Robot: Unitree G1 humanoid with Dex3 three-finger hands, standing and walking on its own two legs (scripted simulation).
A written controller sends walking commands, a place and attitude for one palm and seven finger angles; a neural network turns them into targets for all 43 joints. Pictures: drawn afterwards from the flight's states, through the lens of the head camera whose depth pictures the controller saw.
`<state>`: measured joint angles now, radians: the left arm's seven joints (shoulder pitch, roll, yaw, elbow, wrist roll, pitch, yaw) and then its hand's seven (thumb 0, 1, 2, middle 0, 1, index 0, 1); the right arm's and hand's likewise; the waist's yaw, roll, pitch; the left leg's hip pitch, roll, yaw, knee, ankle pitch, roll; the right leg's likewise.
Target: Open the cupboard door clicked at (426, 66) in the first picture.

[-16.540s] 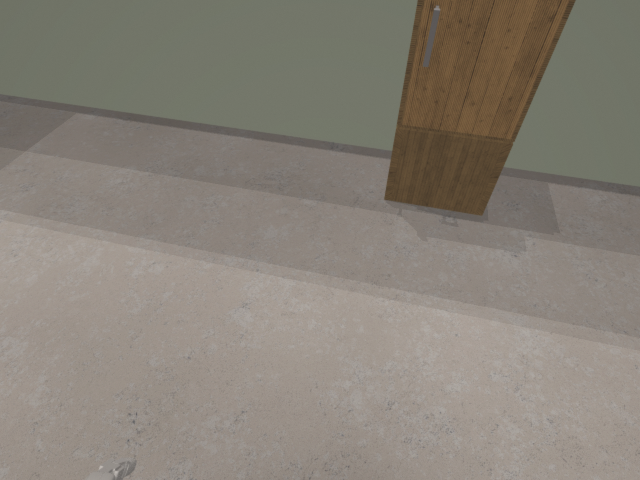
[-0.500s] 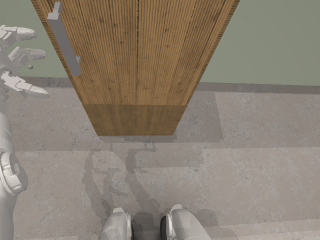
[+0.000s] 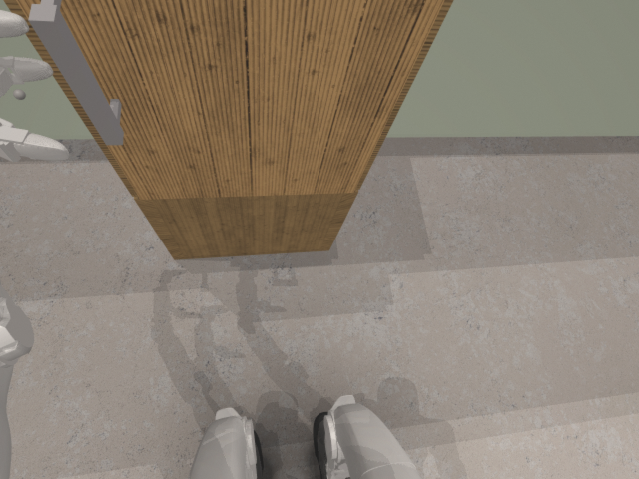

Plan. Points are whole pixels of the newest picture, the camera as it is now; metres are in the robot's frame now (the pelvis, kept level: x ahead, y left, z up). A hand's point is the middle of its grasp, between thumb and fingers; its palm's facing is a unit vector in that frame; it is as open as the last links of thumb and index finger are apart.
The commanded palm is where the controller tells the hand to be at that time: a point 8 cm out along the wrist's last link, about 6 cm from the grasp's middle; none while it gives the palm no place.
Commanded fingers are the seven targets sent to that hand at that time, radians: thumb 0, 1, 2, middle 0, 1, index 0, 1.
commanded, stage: move the hooked fingers beside the handle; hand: left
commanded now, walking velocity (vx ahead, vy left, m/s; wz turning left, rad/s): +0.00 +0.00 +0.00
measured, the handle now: (88, 73) +0.56 +0.20 +0.07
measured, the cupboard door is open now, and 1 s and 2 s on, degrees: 0 0 0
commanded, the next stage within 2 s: slide the fingers in behind the handle in 0.60 s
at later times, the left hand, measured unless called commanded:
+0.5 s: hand (6, 109) +0.51 +0.27 +0.08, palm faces -0.01 -1.00 +0.00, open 14.0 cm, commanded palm +0.50 +0.30 +0.07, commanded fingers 0.00 -0.50 0.30 -0.30 -1.20 -0.30 -1.20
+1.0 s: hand (31, 99) +0.52 +0.25 +0.08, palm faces +0.01 -1.00 +0.01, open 14.0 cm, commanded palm +0.50 +0.28 +0.07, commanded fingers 0.00 -0.50 0.30 -0.30 -1.20 -0.30 -1.20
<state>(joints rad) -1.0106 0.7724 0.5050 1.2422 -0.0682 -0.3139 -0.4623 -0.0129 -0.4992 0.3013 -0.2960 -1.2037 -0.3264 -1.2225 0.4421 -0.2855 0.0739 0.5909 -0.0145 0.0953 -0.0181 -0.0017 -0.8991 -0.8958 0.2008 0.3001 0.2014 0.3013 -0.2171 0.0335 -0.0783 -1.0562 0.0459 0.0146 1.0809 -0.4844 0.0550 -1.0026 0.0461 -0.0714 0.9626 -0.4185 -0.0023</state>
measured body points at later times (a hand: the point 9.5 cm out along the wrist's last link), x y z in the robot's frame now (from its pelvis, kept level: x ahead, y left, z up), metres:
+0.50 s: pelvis +0.00 +0.00 +0.00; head +0.16 +0.04 +0.42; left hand +0.50 +0.32 +0.08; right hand +0.00 -0.28 -0.09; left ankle +0.00 +0.08 -0.66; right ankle +0.01 -0.13 -0.66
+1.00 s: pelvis +0.00 +0.00 +0.00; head +0.15 +0.04 +0.42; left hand +0.51 +0.30 +0.08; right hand -0.02 -0.26 -0.09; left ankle +0.00 +0.08 -0.66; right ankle +0.01 -0.13 -0.66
